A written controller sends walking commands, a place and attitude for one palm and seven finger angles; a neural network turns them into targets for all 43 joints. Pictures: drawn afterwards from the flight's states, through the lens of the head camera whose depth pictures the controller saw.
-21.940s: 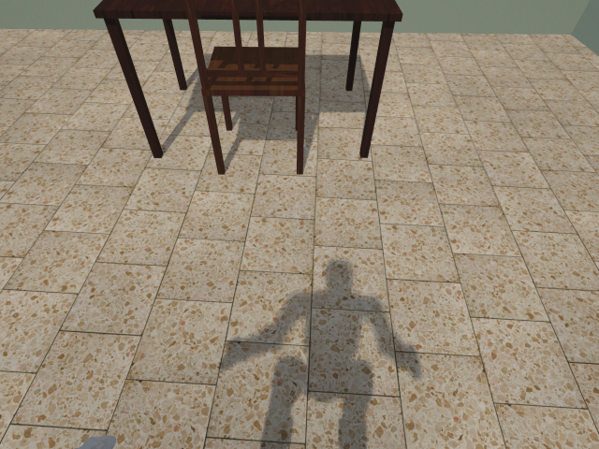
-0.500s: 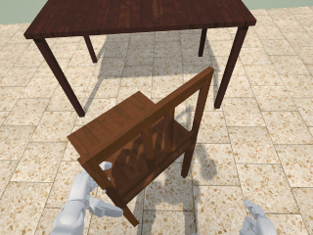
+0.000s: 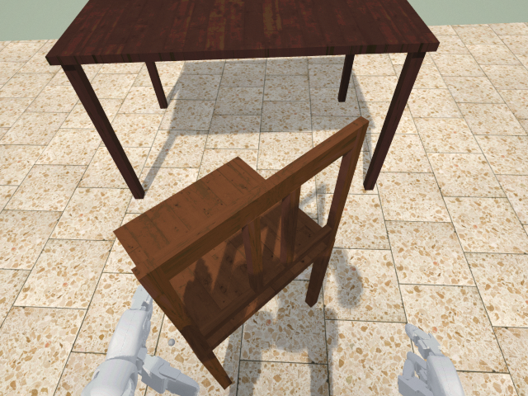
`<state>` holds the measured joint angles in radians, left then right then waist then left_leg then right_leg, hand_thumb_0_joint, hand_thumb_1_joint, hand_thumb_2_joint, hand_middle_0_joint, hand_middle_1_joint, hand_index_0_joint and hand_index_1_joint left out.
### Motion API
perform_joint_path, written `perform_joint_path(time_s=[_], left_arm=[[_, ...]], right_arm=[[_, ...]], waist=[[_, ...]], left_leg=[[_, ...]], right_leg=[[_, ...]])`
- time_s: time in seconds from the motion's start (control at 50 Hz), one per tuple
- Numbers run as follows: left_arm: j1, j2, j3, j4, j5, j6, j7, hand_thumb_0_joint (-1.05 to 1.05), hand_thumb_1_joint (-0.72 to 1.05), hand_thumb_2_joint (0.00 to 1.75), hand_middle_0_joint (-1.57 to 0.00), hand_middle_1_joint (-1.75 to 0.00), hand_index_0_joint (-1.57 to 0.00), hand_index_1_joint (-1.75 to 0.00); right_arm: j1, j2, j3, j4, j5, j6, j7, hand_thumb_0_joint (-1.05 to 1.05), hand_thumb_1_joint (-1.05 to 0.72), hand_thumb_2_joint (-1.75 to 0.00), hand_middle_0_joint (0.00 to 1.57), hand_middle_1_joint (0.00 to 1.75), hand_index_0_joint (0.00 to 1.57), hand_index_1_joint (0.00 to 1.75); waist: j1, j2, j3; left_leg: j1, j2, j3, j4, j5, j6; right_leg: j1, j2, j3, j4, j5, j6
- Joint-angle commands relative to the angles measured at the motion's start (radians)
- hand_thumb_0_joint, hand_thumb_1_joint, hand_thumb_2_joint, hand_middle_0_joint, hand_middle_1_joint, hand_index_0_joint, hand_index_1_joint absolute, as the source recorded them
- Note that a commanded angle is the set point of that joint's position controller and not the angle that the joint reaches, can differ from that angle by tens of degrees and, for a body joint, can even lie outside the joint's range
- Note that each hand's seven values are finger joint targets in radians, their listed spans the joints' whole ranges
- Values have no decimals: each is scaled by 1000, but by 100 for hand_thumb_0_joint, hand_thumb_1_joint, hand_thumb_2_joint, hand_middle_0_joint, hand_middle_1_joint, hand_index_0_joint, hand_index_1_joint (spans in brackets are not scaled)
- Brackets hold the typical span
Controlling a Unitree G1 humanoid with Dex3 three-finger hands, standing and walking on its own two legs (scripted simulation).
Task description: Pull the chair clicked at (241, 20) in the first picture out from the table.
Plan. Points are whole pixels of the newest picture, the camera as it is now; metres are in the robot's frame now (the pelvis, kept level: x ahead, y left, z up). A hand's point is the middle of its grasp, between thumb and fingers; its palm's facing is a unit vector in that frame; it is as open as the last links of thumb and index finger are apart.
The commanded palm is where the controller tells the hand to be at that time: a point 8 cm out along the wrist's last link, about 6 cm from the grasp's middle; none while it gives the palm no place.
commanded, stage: draw the fingers out of the gap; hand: left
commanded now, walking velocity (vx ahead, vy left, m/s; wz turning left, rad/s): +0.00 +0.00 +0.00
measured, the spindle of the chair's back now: (253, 257) +0.36 +0.03 -0.05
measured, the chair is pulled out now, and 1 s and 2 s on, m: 0.59 0.59 0.59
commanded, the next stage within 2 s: draw the hand back to the body in 0.62 s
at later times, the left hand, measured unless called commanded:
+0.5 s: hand out of the picture +0.13 +0.14 -0.03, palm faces -0.01 -0.98 -0.21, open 17.4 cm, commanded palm +0.10 +0.19 -0.01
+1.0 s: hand out of the picture +0.13 +0.15 +0.04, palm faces +0.09 -0.99 -0.06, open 17.5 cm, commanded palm +0.07 +0.22 +0.04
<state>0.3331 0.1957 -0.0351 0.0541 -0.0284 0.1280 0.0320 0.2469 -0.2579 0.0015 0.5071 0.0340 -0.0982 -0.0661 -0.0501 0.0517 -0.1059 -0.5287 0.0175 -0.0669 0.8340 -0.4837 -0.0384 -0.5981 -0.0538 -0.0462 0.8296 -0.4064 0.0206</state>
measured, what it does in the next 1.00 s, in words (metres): stands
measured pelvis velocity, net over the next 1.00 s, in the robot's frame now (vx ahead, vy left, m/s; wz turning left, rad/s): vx -0.03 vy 0.00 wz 0.01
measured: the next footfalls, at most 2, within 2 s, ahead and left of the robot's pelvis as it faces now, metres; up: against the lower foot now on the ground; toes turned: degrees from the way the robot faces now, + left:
none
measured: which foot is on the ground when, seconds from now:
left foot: down 0.00-1.00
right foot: down 0.00-1.00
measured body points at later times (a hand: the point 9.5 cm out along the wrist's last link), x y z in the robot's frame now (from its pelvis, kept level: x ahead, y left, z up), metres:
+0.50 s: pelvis -0.01 +0.00 -0.01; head +0.02 -0.02 +0.44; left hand +0.13 +0.19 -0.01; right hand +0.17 -0.24 -0.08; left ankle -0.04 +0.15 -0.70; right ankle +0.00 -0.13 -0.70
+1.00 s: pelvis -0.03 +0.00 -0.04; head +0.01 -0.01 +0.41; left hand +0.12 +0.20 +0.05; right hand +0.16 -0.24 -0.11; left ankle -0.04 +0.15 -0.70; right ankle +0.00 -0.13 -0.70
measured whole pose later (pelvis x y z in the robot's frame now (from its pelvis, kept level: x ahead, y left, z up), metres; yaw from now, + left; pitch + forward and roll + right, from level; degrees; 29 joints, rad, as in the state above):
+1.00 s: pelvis -0.03 +0.00 -0.04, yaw +1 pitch +12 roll -1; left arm 0.76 0.16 0.01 -0.34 -0.18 -0.36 -0.08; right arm 0.22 -0.19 -0.05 0.53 0.06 -0.16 -0.07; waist 0.01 0.05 -0.16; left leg -0.75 0.02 -0.10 1.10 -0.57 -0.05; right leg -0.80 -0.05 -0.07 1.07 -0.48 0.01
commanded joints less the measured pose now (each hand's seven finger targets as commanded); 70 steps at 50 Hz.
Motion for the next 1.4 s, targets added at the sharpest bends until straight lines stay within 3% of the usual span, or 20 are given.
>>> perform_joint_path(time_s=[0.0,0.04,0.14,0.16,0.4,0.6,0.72,0.74,0.76,0.82,0.9,0.94,1.04,1.12,1.22,1.24,1.26,1.28,1.34,1.38], left_arm=[[31,97,46,-253,1,-63,15,0,-55,20,0,0,0,0],[58,88,36,-270,5,-67,21,0,-55,20,0,0,0,0],[106,98,37,-318,12,-80,29,0,-55,20,0,0,0,0],[101,81,7,-352,13,-85,26,0,-55,20,0,0,0,0],[366,59,-7,-438,25,-71,26,0,-55,20,0,0,0,0],[477,40,-55,-529,44,-102,17,0,-55,20,0,0,0,0],[584,58,-22,-549,44,-105,11,0,-55,20,0,0,0,0],[492,-14,10,-664,-100,-213,-2,0,-55,20,0,0,0,0],[522,38,44,-619,-96,-266,-10,0,-55,20,0,0,0,0],[501,31,59,-651,-136,-393,-38,0,-55,20,0,0,0,0],[487,14,54,-593,-154,-550,-91,0,-55,20,0,0,0,0],[479,55,103,-552,-169,-610,-136,0,-55,20,0,0,0,0],[521,117,212,-603,-223,-498,-167,0,-55,20,0,0,0,0],[457,114,217,-710,-255,-464,-144,0,-55,20,0,0,0,0],[423,134,251,-661,-260,-443,-161,0,-37,29,-2,-4,-2,-4],[508,353,362,-601,-75,-324,-13,0,-33,31,-3,-5,-3,-5],[461,220,256,-712,-60,-287,30,0,-30,32,-4,-5,-4,-5],[463,203,250,-690,-48,-251,65,0,-26,34,-4,-6,-4,-6],[409,225,250,-696,-26,-204,116,0,-15,39,-5,-8,-5,-8],[389,230,259,-697,-21,-197,134,0,-8,43,-7,-10,-7,-10]], right_arm=[[-57,-111,-49,-162,-1,-54,-13,0,-90,-90,20,30,20,30],[-58,-109,-50,-164,-1,-57,-17,0,-90,-90,20,30,20,30],[-56,-105,-53,-162,-2,-68,-26,0,-90,-90,20,30,20,30],[-56,-105,-49,-167,-2,-73,-26,0,-90,-90,20,30,20,30],[-90,-72,-60,-198,5,-63,-30,0,-90,-90,20,30,20,30],[-89,-62,-67,-226,8,-60,-40,0,-90,-90,20,30,20,30],[-102,-48,-74,-240,12,-46,-48,0,-90,-90,20,30,20,30],[-97,-45,-67,-231,11,-74,-49,0,-90,-90,20,30,20,30],[-83,-45,-76,-196,12,-87,-49,0,-90,-90,20,30,20,30],[-76,-38,-78,-176,20,-112,-38,0,-90,-90,20,30,20,30],[-104,-35,-86,-141,25,-131,-10,0,-90,-90,20,30,20,30],[-129,-37,-93,-127,27,-133,3,0,-90,-90,20,30,20,30],[-164,-38,-84,-186,54,-97,-16,0,-90,-90,20,30,20,30],[-135,-31,-70,-177,57,-117,-33,0,-90,-90,20,30,20,30],[-117,-41,-63,-141,56,-156,-41,0,-90,-90,20,30,20,30],[-130,-33,-70,-152,34,-111,-63,0,-90,-90,20,30,20,30],[-121,-20,-43,-186,28,-102,-67,0,-90,-90,20,30,20,30],[-135,-17,-44,-167,27,-88,-70,0,-90,-90,20,30,20,30],[-156,-29,-31,-148,18,-67,-81,0,-90,-90,20,30,20,30],[-162,-32,-25,-138,11,-68,-83,0,-90,-90,20,30,20,30]], waist=[[6,-39,-164],[3,-61,-153],[3,-51,-157],[-5,-26,-162],[21,-36,-134],[10,-55,-118],[31,-53,-117],[28,-66,-92],[36,-79,-126],[39,-6,-127],[37,-40,-101],[44,-51,-116],[72,-38,-151],[54,-40,-132],[44,-50,-92],[125,-28,-116],[79,-7,-81],[82,26,-47],[79,-22,-5],[81,-5,7]], left_leg=[[10,-19,40,-94,369,47],[2,-19,35,-89,364,50],[-6,-22,27,-76,338,51],[2,-26,30,-72,328,52],[-56,-30,30,-48,276,52],[-100,-34,27,-7,216,59],[-144,-40,34,13,183,60],[-169,-48,28,40,193,51],[-165,-45,32,53,197,51],[-171,-44,34,68,195,46],[-223,-35,26,101,161,40],[-263,-32,23,122,143,39],[-215,-35,24,60,79,45],[-156,-29,15,28,125,49],[-99,-25,11,-12,172,46],[-38,0,13,-62,192,33],[-1,-11,22,-97,201,33],[31,-8,24,-116,209,31],[113,-1,18,-171,251,37],[167,-2,18,-221,261,38]], right_leg=[[194,16,-37,-88,345,-27],[179,20,-41,-86,326,-28],[154,21,-42,-78,283,-28],[145,19,-38,-76,275,-26],[117,20,-39,-57,220,-30],[48,24,-39,-33,147,-28],[43,25,-30,-18,113,-32],[23,33,-51,-15,128,-35],[30,36,-39,-5,132,-36],[-5,37,-39,23,115,-35],[-58,40,-36,62,70,-33],[-45,32,-11,68,47,-35],[60,24,17,4,-42,-31],[78,29,0,-30,15,-26],[109,30,-13,-70,88,-22],[195,7,38,-125,91,-50],[208,-6,15,-149,127,-39],[224,-4,3,-165,138,-41],[270,1,-13,-227,182,-39],[308,1,-18,-257,198,-36]])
